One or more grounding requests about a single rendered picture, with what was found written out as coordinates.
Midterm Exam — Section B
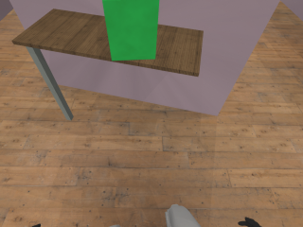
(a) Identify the carton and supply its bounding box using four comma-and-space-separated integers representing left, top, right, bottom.
102, 0, 160, 61

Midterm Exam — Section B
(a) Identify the table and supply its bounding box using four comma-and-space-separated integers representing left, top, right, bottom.
12, 9, 204, 121

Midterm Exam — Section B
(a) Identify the robot right thigh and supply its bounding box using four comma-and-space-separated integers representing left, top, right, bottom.
165, 205, 201, 227

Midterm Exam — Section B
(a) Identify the right robot hand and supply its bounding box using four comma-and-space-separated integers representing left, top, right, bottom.
238, 217, 260, 227

